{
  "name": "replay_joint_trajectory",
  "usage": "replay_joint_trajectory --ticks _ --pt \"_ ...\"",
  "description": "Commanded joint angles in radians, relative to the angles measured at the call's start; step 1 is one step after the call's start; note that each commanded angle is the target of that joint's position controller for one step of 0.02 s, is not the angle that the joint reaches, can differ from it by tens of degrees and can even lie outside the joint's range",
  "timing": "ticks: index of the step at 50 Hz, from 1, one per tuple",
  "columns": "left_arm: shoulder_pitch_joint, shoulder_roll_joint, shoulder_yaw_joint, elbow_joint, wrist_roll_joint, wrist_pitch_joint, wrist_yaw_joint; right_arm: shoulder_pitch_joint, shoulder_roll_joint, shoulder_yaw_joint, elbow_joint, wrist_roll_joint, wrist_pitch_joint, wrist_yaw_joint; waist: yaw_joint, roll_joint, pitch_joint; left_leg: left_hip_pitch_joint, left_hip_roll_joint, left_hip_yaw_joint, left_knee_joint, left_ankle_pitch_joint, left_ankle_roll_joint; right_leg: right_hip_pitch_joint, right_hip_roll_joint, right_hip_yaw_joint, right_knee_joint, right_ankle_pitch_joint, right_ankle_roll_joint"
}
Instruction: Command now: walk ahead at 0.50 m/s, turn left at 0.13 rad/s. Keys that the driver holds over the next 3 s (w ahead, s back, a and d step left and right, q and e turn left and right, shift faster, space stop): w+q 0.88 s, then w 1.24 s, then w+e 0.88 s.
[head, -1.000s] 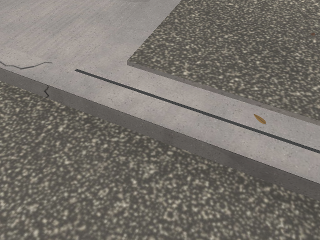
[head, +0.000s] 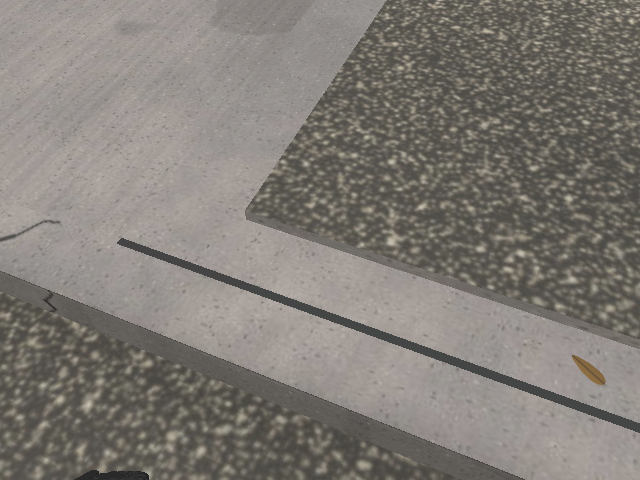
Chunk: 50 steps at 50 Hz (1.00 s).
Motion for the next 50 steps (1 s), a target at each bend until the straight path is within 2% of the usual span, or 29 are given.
replay_joint_trajectory --ticks 1,3,4,5,6,7,8,9,11,15,20,25,28,30,31,32,33,34,35,37,38,39,40,41,42,44,48,49,50 --pt "-0.092 0.105 0.026 -0.092 -0.002 -0.027 -0.011 0.023 -0.185 -0.048 -0.026 0.008 0.009 -0.011 0.029 0.092 0.041 -0.005 0.317 -0.176 0.003 0.321 0.141 0.041 0.025 0.004 -0.068 -0.078 -0.026" --pt "0.039 0.149 0.048 -0.058 0.001 -0.033 -0.005 -0.01 -0.191 -0.049 -0.029 0.008 0.017 -0.016 0.116 0.105 -0.035 -0.012 0.287 -0.167 0.156 0.522 0.112 0.248 0.066 -0.031 -0.122 -0.12 -0.059" --pt "0.192 0.204 0.073 -0.018 0.009 -0.035 0.005 -0.009 -0.153 -0.034 -0.037 -0.004 0.016 -0.015 0.184 0.089 -0.156 -0.101 0.226 -0.132 0.353 0.524 0.079 0.498 0.034 -0.012 -0.101 -0.096 -0.094" --pt "0.336 0.296 0.095 -0.001 0.034 -0.033 0.015 0.043 -0.06 -0.003 -0.076 -0.019 0.005 -0.011 0.205 -0.064 -0.335 -0.425 0.112 -0.069 0.711 0.236 0.015 0.897 -0.21 0.285 -0.068 -0.135 -0.199" --pt "0.378 0.287 0.096 0.017 0.028 -0.023 0.01 0.104 -0.017 0.011 -0.072 -0.004 -0.01 -0.011 0.19 -0.247 -0.429 -0.661 0.016 -0.116 0.929 -0.332 -0.015 1.029 -0.334 0.612 -0.192 -0.326 -0.276" --pt "0.341 0.196 0.071 0.011 0.02 -0.022 0.012 0.028 -0.131 -0.018 -0.073 0.026 -0.015 -0.01 0.214 -0.136 -0.309 -0.744 0.073 -0.185 1.017 -0.296 -0.009 0.933 -0.298 0.549 -0.24 -0.445 -0.233" --pt "0.269 0.164 0.059 0.006 0.014 -0.021 0.014 -0.037 -0.154 -0.027 -0.096 0.033 -0.015 -0.011 0.194 -0.105 -0.186 -0.772 0.116 -0.155 1.02 -0.206 -0.006 0.806 -0.273 0.416 -0.269 -0.408 -0.202" --pt "0.205 0.139 0.052 0.005 0.016 -0.022 0.014 -0.068 -0.143 -0.028 -0.101 0.02 -0.011 -0.015 0.166 -0.06 -0.121 -0.745 0.153 -0.138 0.988 -0.131 -0.012 0.689 -0.237 0.323 -0.304 -0.329 -0.189" --pt "0.137 0.103 0.043 0.011 0.027 -0.035 0.014 -0.048 -0.107 -0.032 -0.097 0.013 0.013 -0.015 0.113 -0.078 -0.057 -0.649 0.195 -0.144 0.945 -0.039 -0.024 0.534 -0.188 0.18 -0.369 -0.207 -0.172" --pt "0.109 0.127 0.055 0.04 0.03 -0.053 0.02 -0.07 -0.059 -0.03 -0.121 0.007 0.047 -0.018 0.082 -0.045 -0.002 -0.675 0.207 -0.142 0.889 0.079 -0.054 0.46 -0.175 0.004 -0.434 -0.042 -0.189" --pt "0.14 0.165 0.065 0.067 0.029 -0.035 0.04 -0.205 -0.035 -0.021 -0.175 0.001 0.039 0.007 0.124 -0.016 0.033 -0.664 0.188 -0.08 0.595 0.292 -0.058 0.506 -0.148 -0.157 -0.437 0.042 -0.167" --pt "0.19 0.203 0.082 0.095 0.0 -0.004 0.045 -0.321 -0.034 -0.016 -0.245 0.003 0.041 0.036 0.15 -0.01 0.058 -0.678 0.171 -0.021 0.451 0.239 -0.01 0.656 -0.2 -0.211 -0.377 0.151 -0.146" --pt "0.167 0.242 0.098 0.085 -0.012 0.022 0.048 -0.252 -0.074 -0.037 -0.254 -0.001 0.052 0.043 0.09 -0.041 -0.011 -0.566 0.093 0.053 0.441 0.079 0.046 0.719 -0.212 -0.239 -0.179 0.575 -0.118" --pt "0.151 0.224 0.091 0.077 -0.019 0.038 0.055 0.009 -0.153 -0.086 -0.19 0.004 0.052 0.031 -0.052 -0.012 -0.152 -0.201 0.003 0.072 0.333 0.141 0.11 0.6 -0.148 -0.278 0.203 0.601 -0.07" --pt "0.204 0.142 0.063 0.061 0.022 0.029 0.053 0.09 -0.239 -0.112 -0.166 0.012 0.06 0.009 -0.044 0.165 -0.213 0.078 0.142 -0.171 0.323 0.294 0.16 0.319 -0.074 -0.275 0.501 0.022 -0.016" --pt "0.257 0.045 0.027 0.0 0.033 -0.002 0.041 0.046 -0.328 -0.118 -0.203 0.002 0.049 0.006 0.052 0.362 -0.336 0.363 0.372 -0.751 0.192 0.186 0.395 -0.09 0.154 -0.13 0.875 -0.676 0.051" --pt "0.162 0.136 0.042 0.002 -0.003 -0.04 0.021 0.071 -0.239 -0.096 -0.216 -0.009 0.034 0.014 -0.035 0.19 -0.404 0.384 0.394 -0.807 0.102 0.06 0.385 -0.202 0.109 0.065 0.952 -0.636 0.029" --pt "0.093 0.149 0.044 -0.025 -0.031 -0.057 0.013 0.045 -0.194 -0.084 -0.205 -0.011 0.02 0.014 -0.029 0.136 -0.262 0.277 0.366 -0.673 0.097 0.032 0.335 -0.263 0.064 0.05 0.923 -0.557 0.003" --pt "0.081 0.136 0.039 -0.023 -0.016 -0.065 0.021 -0.027 -0.162 -0.073 -0.213 -0.002 0.012 0.013 0.025 0.025 -0.162 0.105 0.322 -0.568 0.084 0.073 0.286 -0.22 0.012 0.051 0.813 -0.465 -0.006" --pt "0.093 0.152 0.052 -0.016 0.014 -0.047 0.031 -0.128 -0.109 -0.052 -0.244 -0.012 0.01 0.006 0.093 0.058 -0.081 -0.11 0.262 -0.463 0.031 0.213 0.255 -0.087 -0.026 0.049 0.703 -0.399 0.009" --pt "0.112 0.14 0.052 -0.021 0.023 -0.036 0.03 -0.126 -0.119 -0.054 -0.245 -0.016 0.01 0.001 0.101 0.091 -0.08 -0.151 0.257 -0.46 0.014 0.298 0.274 -0.067 -0.009 0.029 0.764 -0.41 0.027" --pt "0.134 0.102 0.044 -0.02 0.024 -0.022 0.029 -0.09 -0.124 -0.054 -0.232 -0.021 0.019 -0.003 0.099 0.132 -0.1 -0.15 0.26 -0.458 0.031 0.366 0.3 -0.118 0.015 -0.009 0.982 -0.477 0.045" --pt "0.146 0.093 0.042 -0.027 0.018 -0.013 0.028 -0.064 -0.117 -0.05 -0.222 -0.011 0.022 -0.008 0.107 0.1 -0.091 -0.154 0.256 -0.435 0.04 0.344 0.3 -0.207 0.007 0.001 1.08 -0.488 0.046" --pt "0.136 0.052 0.031 -0.043 0.02 -0.001 0.027 -0.036 -0.099 -0.044 -0.203 0.0 0.032 -0.01 0.101 0.103 -0.065 -0.146 0.255 -0.436 0.086 0.294 0.29 -0.346 0.013 -0.004 1.262 -0.524 0.05" --pt "0.06 0.005 0.01 -0.084 0.021 -0.005 0.031 0.05 -0.083 -0.039 -0.178 0.003 0.039 -0.014 0.052 0.116 -0.039 -0.055 0.263 -0.501 0.121 0.308 0.298 -0.513 0.02 -0.014 1.43 -0.553 0.058" --pt "-0.069 -0.026 -0.019 -0.189 0.005 -0.032 0.021 0.212 -0.047 -0.021 -0.134 -0.007 0.037 -0.034 0.016 0.08 -0.038 0.143 0.287 -0.572 0.118 0.195 0.291 -0.748 0.02 0.008 1.431 -0.599 0.031" --pt "-0.069 -0.058 -0.063 -0.266 -0.002 -0.024 0.0 0.229 -0.035 -0.002 -0.078 -0.003 0.062 -0.067 0.08 0.089 0.021 0.097 0.322 -0.499 0.13 0.19 0.225 -0.953 0.023 0.01 1.531 -0.634 0.02" --pt "-0.144 -0.079 -0.087 -0.336 0.018 -0.027 0.003 0.17 -0.049 -0.001 -0.086 0.02 0.072 -0.079 0.101 0.045 0.045 -0.05 0.284 -0.446 0.067 0.174 0.184 -0.865 -0.002 -0.005 1.336 -0.583 0.018" --pt "-0.184 -0.075 -0.091 -0.375 0.029 -0.036 0.009 0.123 -0.045 0.004 -0.091 0.029 0.074 -0.088 0.115 0.044 0.051 -0.153 0.253 -0.418 0.013 0.172 0.154 -0.747 -0.025 -0.002 1.151 -0.497 0.018"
